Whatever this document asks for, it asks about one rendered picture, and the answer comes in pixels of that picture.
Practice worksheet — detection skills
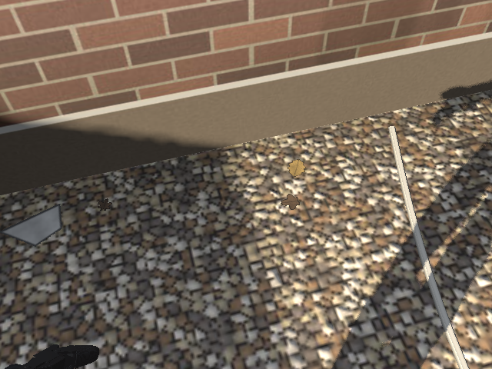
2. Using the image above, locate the left robot hand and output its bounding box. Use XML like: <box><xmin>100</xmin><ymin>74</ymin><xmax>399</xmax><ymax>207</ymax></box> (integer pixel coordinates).
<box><xmin>16</xmin><ymin>344</ymin><xmax>99</xmax><ymax>369</ymax></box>

